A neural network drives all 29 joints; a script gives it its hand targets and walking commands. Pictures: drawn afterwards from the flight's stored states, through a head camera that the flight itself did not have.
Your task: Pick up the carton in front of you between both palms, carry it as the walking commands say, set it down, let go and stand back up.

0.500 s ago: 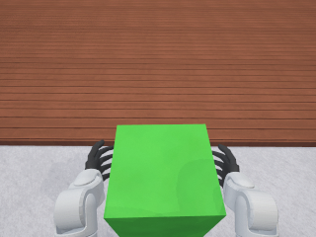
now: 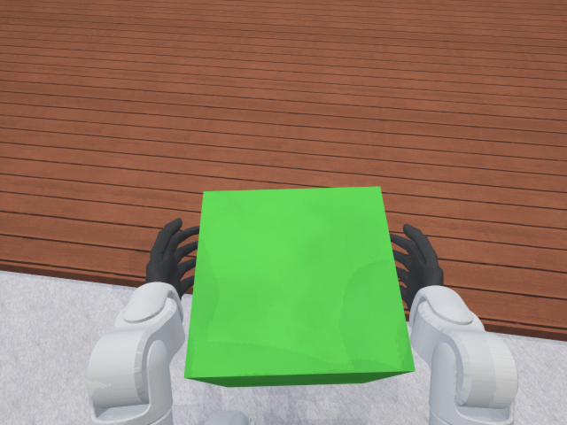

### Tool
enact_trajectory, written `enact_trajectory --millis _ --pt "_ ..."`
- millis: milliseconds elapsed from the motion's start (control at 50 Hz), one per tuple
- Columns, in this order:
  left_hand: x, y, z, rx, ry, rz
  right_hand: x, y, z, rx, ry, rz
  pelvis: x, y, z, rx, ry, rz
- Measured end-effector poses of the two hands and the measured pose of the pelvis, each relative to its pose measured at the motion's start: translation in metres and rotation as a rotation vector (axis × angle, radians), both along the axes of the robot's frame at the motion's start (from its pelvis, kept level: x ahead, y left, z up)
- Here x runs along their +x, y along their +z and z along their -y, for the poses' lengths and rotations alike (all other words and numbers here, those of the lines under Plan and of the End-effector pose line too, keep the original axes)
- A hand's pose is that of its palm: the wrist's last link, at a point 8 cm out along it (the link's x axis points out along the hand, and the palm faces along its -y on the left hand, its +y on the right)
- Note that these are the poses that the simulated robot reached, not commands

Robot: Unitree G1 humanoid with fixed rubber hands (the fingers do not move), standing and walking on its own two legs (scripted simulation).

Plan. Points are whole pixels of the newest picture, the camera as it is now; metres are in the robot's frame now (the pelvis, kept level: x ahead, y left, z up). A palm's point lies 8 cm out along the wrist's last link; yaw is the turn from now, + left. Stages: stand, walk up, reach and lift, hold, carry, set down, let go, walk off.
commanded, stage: carry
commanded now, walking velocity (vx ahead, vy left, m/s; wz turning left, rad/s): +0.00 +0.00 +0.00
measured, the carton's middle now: (294, 300) +0.27 +0.01 +0.03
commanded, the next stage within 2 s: none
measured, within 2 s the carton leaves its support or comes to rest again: neither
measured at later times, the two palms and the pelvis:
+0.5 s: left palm (212, 125) +0.54 +0.15 +0.11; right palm (391, 140) +0.52 -0.15 +0.10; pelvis +0.17 +0.02 -0.01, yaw -4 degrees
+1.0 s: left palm (258, 117) +0.57 +0.07 +0.11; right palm (430, 129) +0.56 -0.23 +0.10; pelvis +0.24 -0.05 +0.00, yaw -2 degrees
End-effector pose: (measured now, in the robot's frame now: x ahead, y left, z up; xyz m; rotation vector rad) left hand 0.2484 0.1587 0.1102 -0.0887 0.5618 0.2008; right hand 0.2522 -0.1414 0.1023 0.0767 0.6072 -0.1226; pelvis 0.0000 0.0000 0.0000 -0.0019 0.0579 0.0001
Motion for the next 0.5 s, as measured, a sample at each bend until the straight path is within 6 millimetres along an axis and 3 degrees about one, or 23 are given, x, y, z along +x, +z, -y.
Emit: enact_trajectory --millis 120,280,400,500 --pt "0.086 0.034 0.008 -0.016 -0.039 0.107 0.071 0.031 0.008 0.013 -0.057 0.107 0.060 0.001 -0.005 0.002 -0.018 0.015" --pt "0.205 0.025 0.005 -0.002 -0.094 0.041 0.179 0.031 0.006 -0.047 -0.070 0.041 0.131 -0.014 -0.016 0.016 -0.053 0.010" --pt "0.266 0.014 0.004 -0.045 -0.060 -0.009 0.241 0.019 0.004 0.004 -0.096 -0.007 0.157 -0.013 -0.018 0.021 -0.065 -0.038" --pt "0.295 0.002 0.008 -0.058 -0.050 -0.027 0.268 0.001 0.008 0.047 -0.127 -0.026 0.174 -0.008 -0.018 0.021 -0.066 -0.067"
